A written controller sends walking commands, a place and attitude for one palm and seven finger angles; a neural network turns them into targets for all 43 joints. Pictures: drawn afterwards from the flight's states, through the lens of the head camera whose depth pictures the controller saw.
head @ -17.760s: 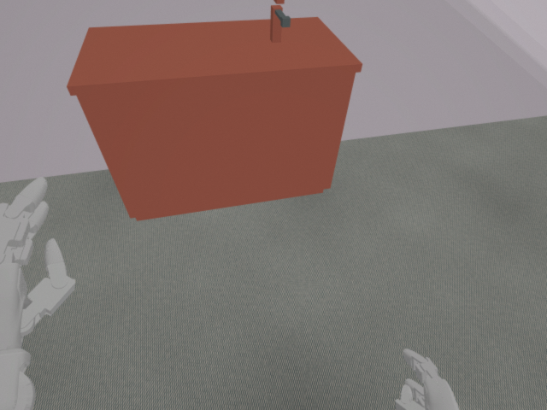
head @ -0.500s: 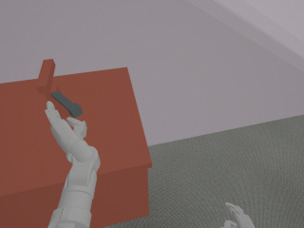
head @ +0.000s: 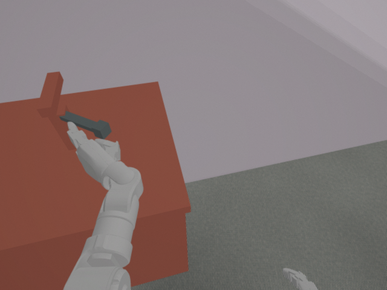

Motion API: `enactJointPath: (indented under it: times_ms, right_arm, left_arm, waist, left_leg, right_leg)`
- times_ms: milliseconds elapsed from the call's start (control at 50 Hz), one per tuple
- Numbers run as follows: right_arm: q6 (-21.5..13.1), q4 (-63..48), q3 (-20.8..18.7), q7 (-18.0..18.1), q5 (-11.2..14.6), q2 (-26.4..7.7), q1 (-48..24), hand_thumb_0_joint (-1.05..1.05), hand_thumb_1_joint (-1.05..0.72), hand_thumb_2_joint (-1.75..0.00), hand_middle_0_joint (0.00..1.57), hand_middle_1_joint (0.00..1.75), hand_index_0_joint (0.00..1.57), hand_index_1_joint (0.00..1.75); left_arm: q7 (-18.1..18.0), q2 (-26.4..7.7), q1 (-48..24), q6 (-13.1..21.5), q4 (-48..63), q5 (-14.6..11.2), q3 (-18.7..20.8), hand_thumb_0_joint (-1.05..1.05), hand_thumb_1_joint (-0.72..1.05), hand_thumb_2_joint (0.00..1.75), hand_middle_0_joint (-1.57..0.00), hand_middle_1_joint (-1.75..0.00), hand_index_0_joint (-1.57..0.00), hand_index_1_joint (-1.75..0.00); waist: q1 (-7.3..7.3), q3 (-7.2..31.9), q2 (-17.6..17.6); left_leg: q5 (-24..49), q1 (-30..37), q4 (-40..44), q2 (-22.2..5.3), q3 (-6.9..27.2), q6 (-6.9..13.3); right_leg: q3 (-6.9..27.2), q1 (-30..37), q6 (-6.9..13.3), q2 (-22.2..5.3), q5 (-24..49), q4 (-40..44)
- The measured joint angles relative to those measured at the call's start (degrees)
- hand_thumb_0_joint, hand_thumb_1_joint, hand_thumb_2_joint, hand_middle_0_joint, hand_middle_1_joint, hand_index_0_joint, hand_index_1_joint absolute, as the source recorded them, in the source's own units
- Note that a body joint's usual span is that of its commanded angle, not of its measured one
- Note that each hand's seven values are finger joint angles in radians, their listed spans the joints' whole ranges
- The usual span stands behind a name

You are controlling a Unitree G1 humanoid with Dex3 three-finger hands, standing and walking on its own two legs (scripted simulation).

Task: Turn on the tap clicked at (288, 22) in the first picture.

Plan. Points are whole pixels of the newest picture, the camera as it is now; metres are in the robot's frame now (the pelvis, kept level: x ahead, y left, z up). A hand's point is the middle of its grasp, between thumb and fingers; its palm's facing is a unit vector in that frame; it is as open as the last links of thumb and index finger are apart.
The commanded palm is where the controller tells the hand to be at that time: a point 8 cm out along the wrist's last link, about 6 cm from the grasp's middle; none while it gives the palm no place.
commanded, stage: push the lever round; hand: left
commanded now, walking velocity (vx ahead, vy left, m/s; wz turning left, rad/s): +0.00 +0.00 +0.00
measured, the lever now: (101, 129) +0.43 +0.23 +0.11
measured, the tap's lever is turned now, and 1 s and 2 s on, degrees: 51 81 81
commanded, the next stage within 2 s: lift the hand up off the lever in 0.68 s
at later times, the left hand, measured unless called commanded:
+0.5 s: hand (127, 138) +0.42 +0.17 +0.08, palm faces +0.81 -0.58 -0.12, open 8.1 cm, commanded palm +0.37 +0.19 +0.09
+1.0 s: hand (127, 132) +0.44 +0.17 +0.09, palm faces +0.81 -0.58 -0.10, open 7.9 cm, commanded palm +0.38 +0.19 +0.10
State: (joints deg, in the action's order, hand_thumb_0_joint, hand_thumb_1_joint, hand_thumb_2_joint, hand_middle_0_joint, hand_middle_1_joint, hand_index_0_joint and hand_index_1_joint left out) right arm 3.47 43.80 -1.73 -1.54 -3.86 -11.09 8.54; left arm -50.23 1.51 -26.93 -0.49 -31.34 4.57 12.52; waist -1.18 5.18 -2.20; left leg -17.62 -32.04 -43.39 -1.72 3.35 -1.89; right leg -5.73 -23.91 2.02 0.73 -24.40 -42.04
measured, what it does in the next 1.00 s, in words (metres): stands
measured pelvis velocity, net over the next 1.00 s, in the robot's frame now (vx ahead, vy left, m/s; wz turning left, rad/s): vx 0.01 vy -0.02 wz -0.01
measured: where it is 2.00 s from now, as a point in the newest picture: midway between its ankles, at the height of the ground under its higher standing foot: outside the picture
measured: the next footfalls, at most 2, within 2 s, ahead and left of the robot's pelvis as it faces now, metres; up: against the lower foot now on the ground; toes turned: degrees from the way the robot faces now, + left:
none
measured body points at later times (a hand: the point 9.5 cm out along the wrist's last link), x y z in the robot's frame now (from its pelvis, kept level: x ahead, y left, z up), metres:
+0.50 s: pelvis +0.00 -0.01 -0.01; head +0.03 -0.02 +0.44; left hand +0.37 +0.20 +0.09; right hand +0.12 -0.25 -0.13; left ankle +0.04 +0.14 -0.71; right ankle -0.03 -0.10 -0.71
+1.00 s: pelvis +0.01 -0.02 +0.00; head +0.03 -0.02 +0.45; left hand +0.39 +0.20 +0.10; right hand +0.09 -0.27 -0.14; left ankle +0.04 +0.14 -0.71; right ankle -0.03 -0.10 -0.71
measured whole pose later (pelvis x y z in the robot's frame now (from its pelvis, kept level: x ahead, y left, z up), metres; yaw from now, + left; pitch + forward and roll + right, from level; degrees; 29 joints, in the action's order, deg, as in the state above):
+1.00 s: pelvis +0.01 -0.02 +0.00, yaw +0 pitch +9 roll -1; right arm 3.1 44.4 -3.1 -2.8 -4.9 -12.1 12.9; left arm -52.0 -0.9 -35.4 1.2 -39.9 6.5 20.0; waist -4.2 6.7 -2.2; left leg -18.2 -35.2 -44.1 -2.6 3.5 -3.0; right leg -5.8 -27.7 3.2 1.5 -25.5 -43.9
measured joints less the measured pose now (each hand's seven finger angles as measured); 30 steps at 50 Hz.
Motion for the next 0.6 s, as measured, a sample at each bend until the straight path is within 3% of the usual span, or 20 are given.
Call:
enactJointPath:
  times_ms: [240, 600]
  right_arm:
    - [-1.05, 1.09, -0.45, -0.75, -0.79, -0.18, 0.68, 0.01, -0.91, -0.9, 0.2, 0.3, 0.2, 0.3]
    - [-1.07, 1.23, -0.58, -0.61, -1.23, -0.32, 1.56, 0.01, -0.91, -0.9, 0.21, 0.3, 0.2, 0.3]
  left_arm:
    - [-2.8, 0.64, -4.13, -0.03, -3.23, 1.17, 1.48, 0.02, 0.93, 0.91, -0.15, -0.15, -0.13, -0.14]
    - [-3.65, -0.82, -9.48, 1.98, -10.35, 2.47, 5.28, 0.02, 0.9, 0.9, -0.15, -0.15, -0.08, -0.13]
  waist:
    - [-0.35, 0.24, -0.07]
    - [-1.88, 1.06, -0.03]
  left_leg:
    - [-0.24, -2.21, -1.12, -0.14, 0.49, -0.4]
    - [-0.25, -4.08, -1.49, -0.46, 0.85, -0.99]
  right_leg:
    - [-0.44, -2.24, 0.44, 0.18, -0.6, -1.48]
    - [-0.76, -4.43, 1.14, 0.5, -1.12, -2.67]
